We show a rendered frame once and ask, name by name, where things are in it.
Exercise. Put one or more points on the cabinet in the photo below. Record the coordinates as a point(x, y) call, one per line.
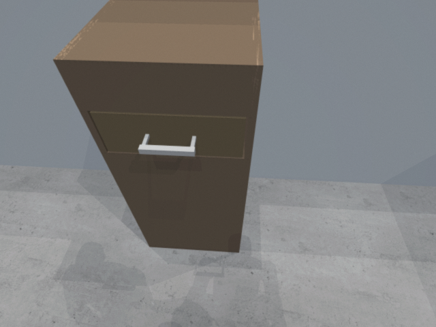
point(197, 57)

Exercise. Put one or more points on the handle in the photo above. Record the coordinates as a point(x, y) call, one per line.
point(167, 150)

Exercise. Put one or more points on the drawer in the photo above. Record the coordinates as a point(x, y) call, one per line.
point(221, 136)

